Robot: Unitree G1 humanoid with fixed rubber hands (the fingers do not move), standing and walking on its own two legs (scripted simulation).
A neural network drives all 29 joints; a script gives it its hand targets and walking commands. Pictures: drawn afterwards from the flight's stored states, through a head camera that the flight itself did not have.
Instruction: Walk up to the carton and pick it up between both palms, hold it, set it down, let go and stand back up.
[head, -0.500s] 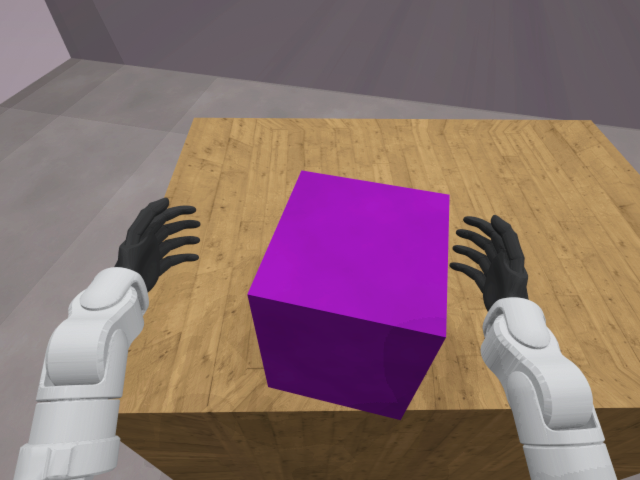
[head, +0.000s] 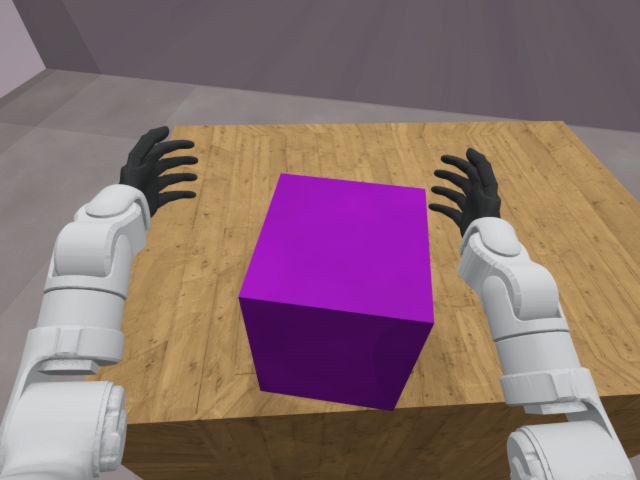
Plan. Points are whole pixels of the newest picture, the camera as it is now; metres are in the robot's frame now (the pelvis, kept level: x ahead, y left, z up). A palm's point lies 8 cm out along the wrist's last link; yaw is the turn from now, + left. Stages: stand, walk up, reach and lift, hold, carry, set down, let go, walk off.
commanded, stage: reach and lift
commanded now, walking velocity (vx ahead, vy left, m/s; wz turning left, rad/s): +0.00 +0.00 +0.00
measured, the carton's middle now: (338, 295) +0.37 -0.06 +0.02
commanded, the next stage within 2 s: none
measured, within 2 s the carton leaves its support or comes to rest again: neither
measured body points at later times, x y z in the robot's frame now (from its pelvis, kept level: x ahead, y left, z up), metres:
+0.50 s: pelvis +0.00 +0.00 +0.00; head +0.01 +0.02 +0.45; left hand +0.46 +0.15 +0.16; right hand +0.38 -0.21 +0.17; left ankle -0.02 +0.12 -0.75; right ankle +0.02 -0.15 -0.75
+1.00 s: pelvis +0.00 +0.00 -0.01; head +0.04 +0.01 +0.44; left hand +0.46 +0.13 +0.07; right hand +0.39 -0.19 +0.07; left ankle -0.02 +0.12 -0.75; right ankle +0.02 -0.15 -0.75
